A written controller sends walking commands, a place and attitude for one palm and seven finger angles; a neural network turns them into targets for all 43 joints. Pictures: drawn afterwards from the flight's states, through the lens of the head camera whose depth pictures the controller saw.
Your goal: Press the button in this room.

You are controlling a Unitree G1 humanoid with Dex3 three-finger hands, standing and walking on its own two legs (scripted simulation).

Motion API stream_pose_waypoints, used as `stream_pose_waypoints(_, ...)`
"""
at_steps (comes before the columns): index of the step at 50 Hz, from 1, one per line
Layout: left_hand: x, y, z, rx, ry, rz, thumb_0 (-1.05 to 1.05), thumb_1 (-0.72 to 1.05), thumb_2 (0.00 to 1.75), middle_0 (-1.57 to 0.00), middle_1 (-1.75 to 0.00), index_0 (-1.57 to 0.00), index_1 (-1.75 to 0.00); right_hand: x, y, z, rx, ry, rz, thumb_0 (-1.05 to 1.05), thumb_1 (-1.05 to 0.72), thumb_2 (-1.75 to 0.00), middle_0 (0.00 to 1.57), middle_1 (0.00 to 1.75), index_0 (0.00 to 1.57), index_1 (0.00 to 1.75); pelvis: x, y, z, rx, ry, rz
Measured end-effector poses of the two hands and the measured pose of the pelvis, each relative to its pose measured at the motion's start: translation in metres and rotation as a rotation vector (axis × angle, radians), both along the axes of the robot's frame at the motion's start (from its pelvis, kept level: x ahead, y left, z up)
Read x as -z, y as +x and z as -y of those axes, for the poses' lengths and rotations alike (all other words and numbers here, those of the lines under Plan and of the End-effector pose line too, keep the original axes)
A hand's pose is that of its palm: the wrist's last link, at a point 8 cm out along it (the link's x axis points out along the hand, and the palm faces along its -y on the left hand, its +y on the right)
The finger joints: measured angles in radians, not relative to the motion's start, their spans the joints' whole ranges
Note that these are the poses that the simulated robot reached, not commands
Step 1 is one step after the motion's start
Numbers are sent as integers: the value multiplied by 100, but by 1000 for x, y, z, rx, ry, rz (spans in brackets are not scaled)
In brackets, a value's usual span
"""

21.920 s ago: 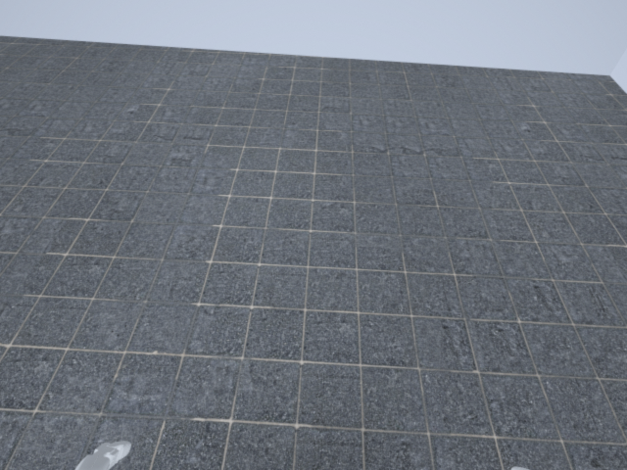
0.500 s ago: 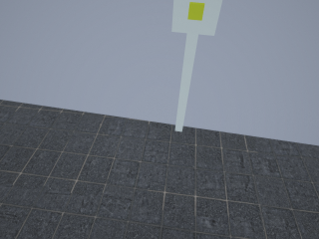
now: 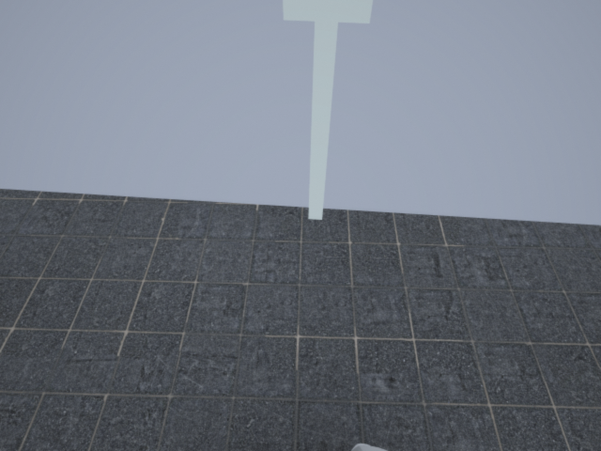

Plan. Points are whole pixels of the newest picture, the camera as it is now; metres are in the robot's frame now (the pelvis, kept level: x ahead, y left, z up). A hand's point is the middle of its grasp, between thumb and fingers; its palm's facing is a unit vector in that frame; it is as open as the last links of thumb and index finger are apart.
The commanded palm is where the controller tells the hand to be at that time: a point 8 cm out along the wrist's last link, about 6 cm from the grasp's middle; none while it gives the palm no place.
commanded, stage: walk to a spot facing it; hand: left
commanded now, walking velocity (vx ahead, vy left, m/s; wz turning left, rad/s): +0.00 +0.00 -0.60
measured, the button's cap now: out of the picture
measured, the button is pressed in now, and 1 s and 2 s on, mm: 0 0 0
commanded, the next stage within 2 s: none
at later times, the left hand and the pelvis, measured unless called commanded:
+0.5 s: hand out of the picture +0.10 +0.15 -0.14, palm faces -0.13 -0.96 -0.25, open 7.4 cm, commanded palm none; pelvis +0.03 -0.04 +0.02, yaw -13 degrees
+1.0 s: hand (216, 332) +0.32 +0.18 -0.16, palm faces -0.47 -0.85 -0.23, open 7.4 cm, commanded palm none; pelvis +0.15 +0.01 +0.02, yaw -32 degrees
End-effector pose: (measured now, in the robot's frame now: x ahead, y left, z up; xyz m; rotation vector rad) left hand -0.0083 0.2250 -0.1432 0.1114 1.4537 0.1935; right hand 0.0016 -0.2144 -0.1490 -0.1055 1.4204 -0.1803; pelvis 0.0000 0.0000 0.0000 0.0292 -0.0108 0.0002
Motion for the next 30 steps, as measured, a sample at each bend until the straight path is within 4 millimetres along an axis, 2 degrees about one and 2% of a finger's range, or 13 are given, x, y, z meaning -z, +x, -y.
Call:
stream_pose_waypoints(6,-4,41,3,62,77,73,1,91,90,-20,-30,-19,-30,23,13,34,39,11,34,0,-90,-89,20,30,20,30,14,8,22,58,3,-1)
stream_pose_waypoints(8,-9,52,7,83,96,106,0,91,90,-20,-30,-19,-30,24,23,46,43,8,44,0,-90,-89,20,30,20,30,13,6,29,66,3,-3)
stream_pose_waypoints(14,-28,69,21,136,97,112,0,91,90,-20,-30,-19,-30,-5,60,77,46,-27,149,0,-90,-89,20,30,20,30,-8,3,42,129,22,-23)
stream_pose_waypoints(18,-35,83,28,180,80,125,0,91,90,-21,-30,-20,-30,-21,77,94,58,-62,219,0,-90,-90,20,30,20,30,-15,8,44,172,23,-34)
stream_pose_waypoints(24,-38,103,29,229,55,154,0,91,90,-21,-30,-20,-30,-34,86,104,83,-102,264,0,-90,-90,20,30,20,30,-18,23,41,225,7,-35)
stream_pose_waypoints(30,-35,119,18,279,31,126,0,91,90,-21,-30,-20,-30,-43,95,96,118,-117,276,0,-90,-90,20,30,20,30,-20,45,29,284,-6,-42)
